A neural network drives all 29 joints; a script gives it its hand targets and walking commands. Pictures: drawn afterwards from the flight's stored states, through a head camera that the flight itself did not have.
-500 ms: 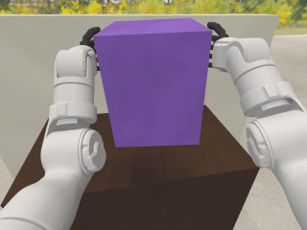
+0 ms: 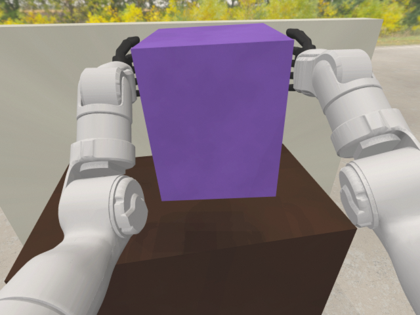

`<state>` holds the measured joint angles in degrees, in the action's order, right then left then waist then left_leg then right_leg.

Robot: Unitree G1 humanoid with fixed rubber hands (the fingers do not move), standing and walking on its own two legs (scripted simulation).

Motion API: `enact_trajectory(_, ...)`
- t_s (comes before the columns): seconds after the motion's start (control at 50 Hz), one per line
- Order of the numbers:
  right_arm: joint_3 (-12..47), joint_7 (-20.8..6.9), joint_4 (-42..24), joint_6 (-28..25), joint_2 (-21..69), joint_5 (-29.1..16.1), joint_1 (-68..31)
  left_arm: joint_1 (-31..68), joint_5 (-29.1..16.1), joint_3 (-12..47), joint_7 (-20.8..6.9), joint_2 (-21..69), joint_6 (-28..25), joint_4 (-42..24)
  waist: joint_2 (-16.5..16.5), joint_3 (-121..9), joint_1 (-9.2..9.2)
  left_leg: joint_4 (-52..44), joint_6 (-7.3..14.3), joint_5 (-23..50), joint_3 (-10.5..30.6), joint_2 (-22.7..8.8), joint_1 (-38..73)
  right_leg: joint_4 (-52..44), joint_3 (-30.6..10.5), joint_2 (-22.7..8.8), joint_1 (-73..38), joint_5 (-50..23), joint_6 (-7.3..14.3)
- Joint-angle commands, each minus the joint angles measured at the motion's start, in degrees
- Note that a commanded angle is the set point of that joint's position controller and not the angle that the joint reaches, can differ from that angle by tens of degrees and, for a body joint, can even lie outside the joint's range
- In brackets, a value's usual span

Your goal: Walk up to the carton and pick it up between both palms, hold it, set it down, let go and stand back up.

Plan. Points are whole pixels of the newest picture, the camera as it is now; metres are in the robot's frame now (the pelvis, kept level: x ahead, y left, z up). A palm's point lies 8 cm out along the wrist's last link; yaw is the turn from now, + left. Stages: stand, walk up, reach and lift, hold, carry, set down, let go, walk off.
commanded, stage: hold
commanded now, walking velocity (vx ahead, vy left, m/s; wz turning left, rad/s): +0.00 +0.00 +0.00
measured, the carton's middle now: (214, 108) +0.37 +0.01 +0.30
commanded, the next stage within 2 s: set down in 1.40 s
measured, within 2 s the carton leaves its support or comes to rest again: neither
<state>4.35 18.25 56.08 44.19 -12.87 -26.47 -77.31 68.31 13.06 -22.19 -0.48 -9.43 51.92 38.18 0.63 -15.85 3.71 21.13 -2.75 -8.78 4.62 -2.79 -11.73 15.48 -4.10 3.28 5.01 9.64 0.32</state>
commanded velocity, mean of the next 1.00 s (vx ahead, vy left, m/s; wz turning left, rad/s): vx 0.00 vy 0.00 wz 0.00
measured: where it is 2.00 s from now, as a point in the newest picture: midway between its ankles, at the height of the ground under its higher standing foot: outside the picture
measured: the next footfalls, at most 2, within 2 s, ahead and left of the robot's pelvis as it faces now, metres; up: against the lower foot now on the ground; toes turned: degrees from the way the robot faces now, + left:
none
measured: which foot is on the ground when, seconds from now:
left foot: down 0.00-1.00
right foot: down 0.00-1.00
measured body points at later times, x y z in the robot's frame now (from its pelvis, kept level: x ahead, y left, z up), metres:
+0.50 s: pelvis +0.00 +0.01 +0.00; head -0.11 +0.03 +0.44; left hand +0.38 +0.17 +0.35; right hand +0.37 -0.12 +0.37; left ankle +0.03 +0.15 -0.75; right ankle -0.01 -0.12 -0.75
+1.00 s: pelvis +0.00 +0.00 +0.00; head -0.11 +0.02 +0.44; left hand +0.38 +0.17 +0.36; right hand +0.37 -0.13 +0.37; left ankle +0.03 +0.15 -0.75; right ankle -0.01 -0.12 -0.75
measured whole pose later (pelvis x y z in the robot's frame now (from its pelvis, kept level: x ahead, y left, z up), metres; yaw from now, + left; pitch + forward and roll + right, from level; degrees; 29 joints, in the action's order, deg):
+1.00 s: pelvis +0.00 +0.00 +0.00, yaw +0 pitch -1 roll -1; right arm 4.4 19.7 53.7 44.9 -11.7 -26.4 -76.0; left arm 68.0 13.1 -22.7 -1.8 -10.5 51.6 38.2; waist 0.1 -15.3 4.3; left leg 21.3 -2.7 -9.1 4.7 -2.6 -11.0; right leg 15.6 -4.0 3.2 4.3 9.9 0.3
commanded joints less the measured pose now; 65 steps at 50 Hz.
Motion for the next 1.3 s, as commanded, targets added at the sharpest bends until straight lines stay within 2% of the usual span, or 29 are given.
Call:
enact_trajectory(0.0, 2.0, -7.8, -17.2, -2.3, 33.0, -10.2, -41.1, 40.0, -10.3, 10.1, -9.9, 30.5, -3.5, -3.7, -0.3, -11.1, 0.04, -0.7, 0.8, 6.3, -3.5, 4.5, 8.6, -2.8, 1.2, 1.5, 2.2, -8.6, -3.8)
enact_trajectory(0.08, 1.9, -7.1, -17.9, -2.1, 32.6, -10.2, -41.0, 38.7, -9.9, 9.6, -10.8, 30.0, -3.4, -2.6, -0.6, -10.4, 0.67, -0.5, 1.0, 7.3, -3.5, 4.6, 9.2, -2.6, 1.2, 1.2, 2.3, -11.0, -4.4)
enact_trajectory(0.2, 1.6, -7.1, -19.0, -1.9, 31.3, -11.1, -40.7, 39.9, -10.9, 12.5, -11.0, 32.0, -3.2, -6.0, 2.3, -11.4, 1.65, -0.6, -0.3, 9.0, -3.0, 3.8, 9.5, -2.0, 1.8, 1.9, 1.8, -11.0, -3.3)
enact_trajectory(0.22, 1.6, -7.2, -18.8, -2.0, 31.4, -11.1, -40.8, 39.4, -10.7, 12.0, -11.0, 32.1, -3.1, -5.5, 2.1, -11.2, 1.1, -0.7, -0.3, 8.8, -2.8, 3.8, 9.3, -2.2, 1.6, 1.9, 1.8, -10.2, -3.2)
enact_trajectory(0.26, 2.2, -7.5, -20.6, -2.1, 31.3, -11.7, -41.6, 39.6, -11.5, 13.6, -10.7, 33.2, -3.0, -6.4, 3.4, -12.0, 1.35, -0.7, -0.6, 9.6, -2.9, 3.8, 9.2, -1.9, 1.8, 2.3, 1.3, -10.9, -2.8)
enact_trajectory(0.28, 2.5, -7.6, -21.0, -2.2, 31.7, -11.9, -41.7, 39.8, -11.6, 13.7, -10.5, 33.5, -3.1, -7.1, 3.0, -13.1, 1.15, -0.6, -0.8, 10.8, -2.8, 3.8, 9.6, -1.8, 1.9, 2.5, 0.6, -11.0, -2.8)
enact_trajectory(0.3, 2.3, -7.5, -21.6, -2.3, 31.1, -12.2, -41.4, 40.0, -12.3, 15.3, -10.3, 34.4, -3.2, -8.6, 4.3, -13.7, 1.83, -0.2, -1.1, 11.8, -2.8, 3.9, 10.1, -1.8, 2.0, 2.6, 0.6, -12.2, -2.7)
enact_trajectory(0.32, 2.5, -7.7, -21.3, -2.1, 31.4, -12.3, -41.0, 39.7, -11.8, 14.5, -10.1, 33.6, -3.0, -8.9, 3.7, -13.7, 1.15, -0.1, -1.1, 12.2, -2.5, 3.7, 10.5, -1.8, 1.7, 2.4, 0.3, -12.7, -2.6)
enact_trajectory(0.34, 2.2, -7.9, -21.1, -2.0, 31.1, -12.3, -40.9, 40.4, -12.0, 15.4, -9.9, 34.4, -3.1, -9.7, 5.3, -14.0, 1.52, -0.3, -1.5, 12.0, -2.7, 3.8, 10.0, -1.8, 1.9, 2.8, 0.5, -11.7, -2.4)
enact_trajectory(0.4, 1.2, -8.6, -17.8, -1.7, 30.3, -11.8, -39.2, 40.0, -11.7, 15.4, -9.6, 34.6, -2.9, -9.1, 5.6, -11.7, 1.99, -1.3, -1.7, 9.2, -2.3, 3.2, 8.9, -2.3, 1.7, 2.7, 0.9, -7.9, -1.9)
enact_trajectory(0.44, 1.4, -9.3, -17.8, -2.0, 30.3, -12.0, -40.7, 41.3, -11.8, 15.7, -9.2, 34.8, -3.1, -9.5, 5.8, -12.4, 1.34, -1.7, -1.9, 8.3, -2.1, 2.8, 8.3, -2.2, 1.7, 3.0, 0.9, -6.3, -1.5)
enact_trajectory(0.52, 1.8, -9.8, -17.6, -2.5, 31.1, -12.3, -42.4, 41.8, -12.1, 15.2, -8.3, 34.2, -3.3, -9.1, 4.5, -13.6, 0.04, -1.3, -1.6, 9.1, -2.2, 2.9, 8.1, -2.1, 1.8, 3.0, 0.9, -6.8, -1.8)
enact_trajectory(0.6, 2.5, -9.4, -18.0, -2.6, 31.9, -12.1, -40.9, 40.5, -11.9, 14.4, -8.4, 33.5, -3.4, -8.7, 3.0, -13.8, 0.03, -1.0, -0.9, 9.7, -2.8, 3.4, 9.0, -2.1, 1.4, 2.6, 0.6, -9.1, -2.4)
enact_trajectory(0.62, 1.9, -9.3, -16.1, -2.4, 31.5, -11.5, -40.3, 39.7, -10.7, 12.6, -8.5, 32.4, -3.1, -6.3, 2.6, -11.9, -0.33, -1.2, -0.5, 7.9, -2.9, 3.7, 8.3, -2.7, 1.4, 2.4, 1.2, -7.9, -2.6)
enact_trajectory(0.66, 2.0, -8.9, -17.1, -2.7, 31.9, -11.2, -40.8, 39.5, -10.9, 12.8, -8.8, 32.6, -3.3, -6.4, 2.1, -13.1, 0.18, -0.9, -0.3, 8.6, -3.0, 3.7, 9.3, -2.6, 1.2, 2.1, 1.5, -9.3, -3.0)
enact_trajectory(0.68, 2.6, -8.7, -17.2, -2.5, 32.0, -11.2, -39.8, 38.5, -10.6, 11.4, -9.1, 31.8, -3.1, -5.9, 0.7, -12.0, -0.34, -0.8, 0.1, 8.8, -3.3, 4.0, 9.1, -2.4, 1.3, 2.0, 0.8, -10.4, -3.4)
enact_trajectory(0.72, 2.5, -8.4, -18.3, -2.7, 32.3, -11.2, -41.3, 39.2, -10.5, 11.2, -9.4, 31.7, -3.5, -5.7, 0.4, -12.3, -0.47, -0.6, 0.3, 8.6, -3.3, 4.0, 9.4, -2.7, 1.3, 1.9, 1.7, -9.6, -3.4)
enact_trajectory(0.88, 2.6, -6.6, -21.1, -2.3, 33.3, -10.7, -41.6, 39.1, -11.2, 11.2, -10.6, 30.7, -3.6, -4.8, -1.0, -12.1, 0.89, 0.1, 0.9, 8.2, -3.5, 4.6, 9.7, -2.5, 1.0, 1.2, 1.9, -12.2, -4.4)
enact_trajectory(0.92, 2.2, -6.6, -19.3, -1.9, 32.9, -10.6, -41.0, 39.1, -10.5, 10.7, -10.8, 30.6, -3.4, -4.5, 0.2, -11.0, 0.94, -0.2, 0.7, 7.9, -3.5, 4.6, 9.8, -2.4, 1.2, 1.1, 2.2, -11.6, -4.5)
enact_trajectory(0.94, 2.4, -6.5, -21.0, -1.9, 32.7, -10.9, -41.5, 39.2, -10.8, 11.4, -10.8, 31.3, -3.3, -5.5, 0.5, -11.7, 1.0, -0.4, 0.5, 8.1, -3.3, 4.3, 9.8, -2.3, 1.4, 1.5, 1.9, -11.2, -4.0)
enact_trajectory(1.0, 2.0, -6.8, -20.4, -1.9, 32.2, -11.2, -41.9, 40.7, -11.7, 13.2, -10.6, 32.3, -3.3, -6.4, 2.3, -12.0, 1.88, -0.4, -0.2, 8.1, -3.2, 4.1, 9.4, -2.2, 1.6, 1.8, 2.1, -10.7, -3.5)
enact_trajectory(1.08, 2.2, -7.3, -20.5, -1.6, 31.4, -12.0, -40.3, 38.8, -11.5, 13.8, -10.3, 33.1, -2.6, -7.3, 4.1, -13.0, 1.41, -0.4, -0.9, 10.9, -2.9, 4.0, 9.5, -1.8, 1.9, 2.4, 0.6, -12.0, -2.9)
enact_trajectory(1.14, 2.1, -7.9, -19.5, -1.5, 30.5, -12.4, -39.6, 38.7, -10.6, 13.5, -10.1, 33.2, -2.5, -7.8, 4.4, -12.2, 1.12, -0.7, -1.2, 10.7, -2.6, 3.6, 9.8, -1.9, 1.8, 2.4, 0.2, -10.3, -2.5)
enact_trajectory(1.16, 1.8, -8.2, -18.8, -1.5, 30.4, -12.4, -39.4, 39.6, -10.9, 13.9, -10.0, 33.5, -2.6, -8.6, 5.5, -12.4, 1.16, -0.9, -1.6, 10.8, -2.7, 3.5, 9.3, -1.7, 1.9, 2.7, 0.3, -9.5, -2.1)
enact_trajectory(1.22, 1.3, -9.0, -18.7, -1.7, 29.9, -12.4, -40.3, 40.7, -12.1, 16.1, -9.5, 34.8, -2.7, -9.9, 5.9, -13.0, 1.81, -1.2, -2.2, 10.9, -2.2, 2.8, 8.9, -1.6, 1.9, 3.2, 0.6, -8.5, -1.5)
enact_trajectory(1.28, 1.7, -9.5, -19.9, -2.1, 30.2, -12.5, -42.0, 41.8, -13.0, 16.7, -8.7, 35.1, -3.0, -10.4, 5.4, -14.2, 1.18, -1.2, -2.1, 10.4, -2.2, 2.6, 8.7, -1.7, 1.8, 3.4, 0.7, -7.9, -1.4)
